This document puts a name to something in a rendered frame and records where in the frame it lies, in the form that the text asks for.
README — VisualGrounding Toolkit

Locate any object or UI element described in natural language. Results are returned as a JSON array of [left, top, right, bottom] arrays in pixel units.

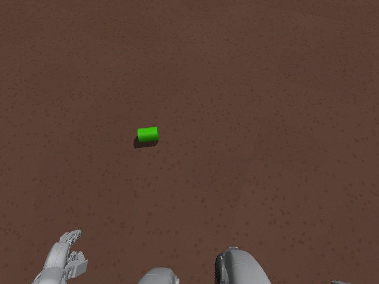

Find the left robot hand
[[43, 230, 88, 280]]

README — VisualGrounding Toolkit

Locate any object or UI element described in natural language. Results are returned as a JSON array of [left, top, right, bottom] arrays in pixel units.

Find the left robot arm
[[32, 266, 67, 284]]

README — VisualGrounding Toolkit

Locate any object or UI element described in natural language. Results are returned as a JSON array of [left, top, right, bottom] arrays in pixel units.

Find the can
[[137, 127, 159, 143]]

